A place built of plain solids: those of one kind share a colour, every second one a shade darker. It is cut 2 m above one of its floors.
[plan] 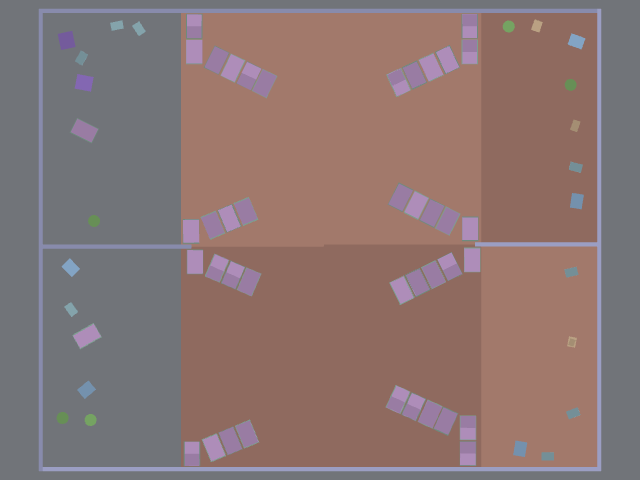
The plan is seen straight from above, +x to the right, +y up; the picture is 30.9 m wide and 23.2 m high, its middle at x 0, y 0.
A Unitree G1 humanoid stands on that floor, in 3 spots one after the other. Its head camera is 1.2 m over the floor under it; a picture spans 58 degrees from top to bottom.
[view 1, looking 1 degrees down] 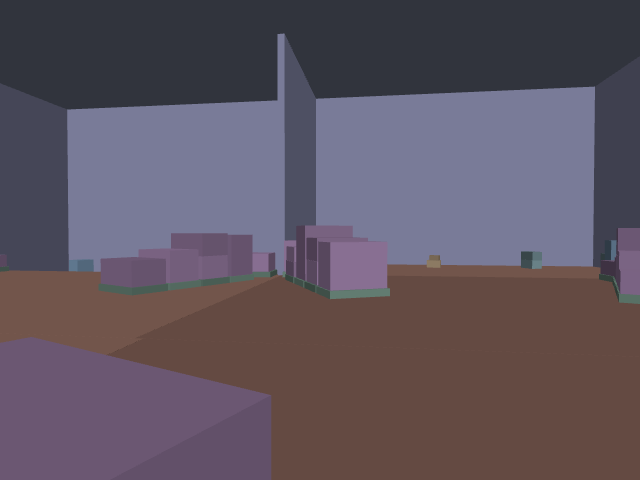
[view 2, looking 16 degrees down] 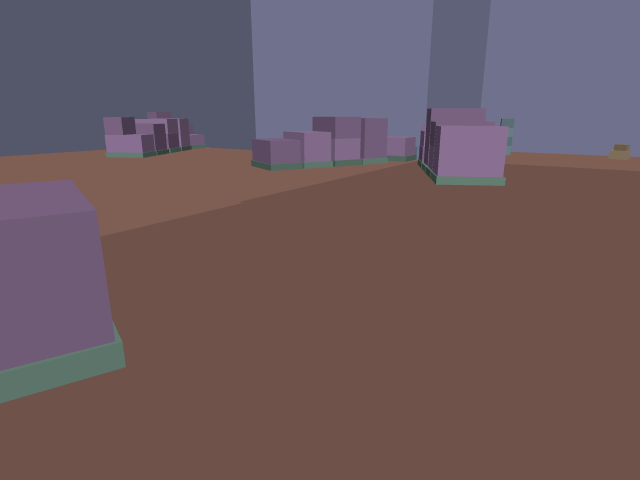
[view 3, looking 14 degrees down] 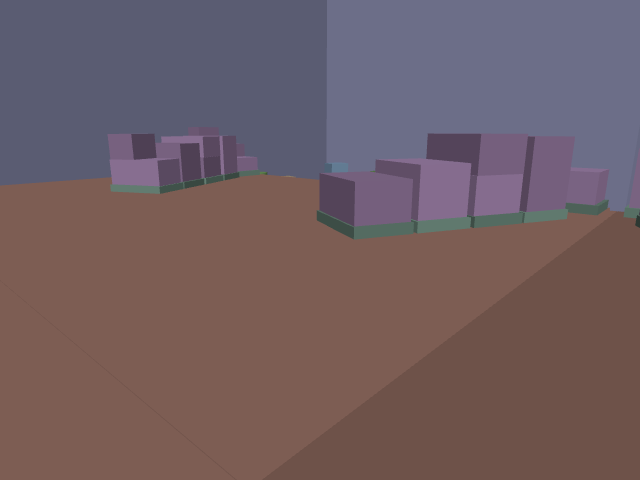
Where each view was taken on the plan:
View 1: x -4.36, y -2.97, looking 8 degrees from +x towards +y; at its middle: load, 8.62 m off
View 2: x -4.36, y -4.56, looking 33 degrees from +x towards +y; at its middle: floor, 4.35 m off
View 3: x -0.56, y -1.23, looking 42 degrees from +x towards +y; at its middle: floor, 4.96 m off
